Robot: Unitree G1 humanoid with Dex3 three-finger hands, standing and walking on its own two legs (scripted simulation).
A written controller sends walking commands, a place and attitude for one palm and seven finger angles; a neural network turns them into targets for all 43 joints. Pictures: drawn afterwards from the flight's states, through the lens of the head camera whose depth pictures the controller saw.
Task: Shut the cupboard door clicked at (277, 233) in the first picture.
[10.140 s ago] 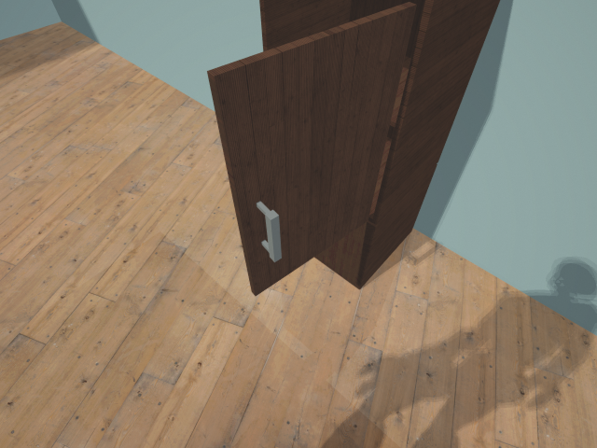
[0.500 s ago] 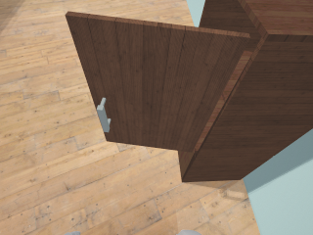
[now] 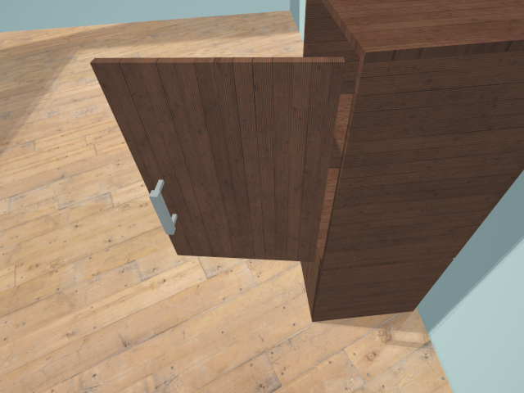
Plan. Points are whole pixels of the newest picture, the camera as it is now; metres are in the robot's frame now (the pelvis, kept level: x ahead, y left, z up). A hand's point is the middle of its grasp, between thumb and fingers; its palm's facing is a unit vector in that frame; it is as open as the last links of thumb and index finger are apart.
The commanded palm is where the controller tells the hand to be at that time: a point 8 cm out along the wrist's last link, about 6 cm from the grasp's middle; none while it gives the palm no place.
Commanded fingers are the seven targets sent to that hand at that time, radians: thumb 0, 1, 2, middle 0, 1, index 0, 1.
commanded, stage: come to a stop and stand still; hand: left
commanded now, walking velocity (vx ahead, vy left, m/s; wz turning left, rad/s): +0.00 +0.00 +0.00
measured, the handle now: (165, 207) +0.52 +0.26 -0.09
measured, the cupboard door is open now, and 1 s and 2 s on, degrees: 80 80 80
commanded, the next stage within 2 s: look again from close up in 0.24 s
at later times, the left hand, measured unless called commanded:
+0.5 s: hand out of the picture +0.00 +0.17 -0.17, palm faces +0.04 -0.98 -0.20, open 7.4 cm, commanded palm none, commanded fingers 0.00 0.90 0.90 -0.20 -0.30 -0.20 -0.30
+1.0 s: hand out of the picture +0.02 +0.18 -0.17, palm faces +0.06 -0.97 -0.23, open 7.4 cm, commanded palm none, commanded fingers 0.00 0.90 0.90 -0.20 -0.30 -0.20 -0.30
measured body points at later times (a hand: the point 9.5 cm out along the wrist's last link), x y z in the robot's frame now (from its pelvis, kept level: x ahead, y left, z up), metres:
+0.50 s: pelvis +0.01 +0.00 +0.01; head +0.02 -0.01 +0.46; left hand +0.00 +0.22 -0.15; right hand +0.00 -0.22 -0.16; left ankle +0.00 +0.14 -0.73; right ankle -0.01 -0.12 -0.73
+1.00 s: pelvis +0.02 +0.00 +0.01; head +0.03 -0.01 +0.46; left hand +0.02 +0.23 -0.15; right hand +0.04 -0.23 -0.16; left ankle +0.00 +0.14 -0.73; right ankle -0.01 -0.12 -0.73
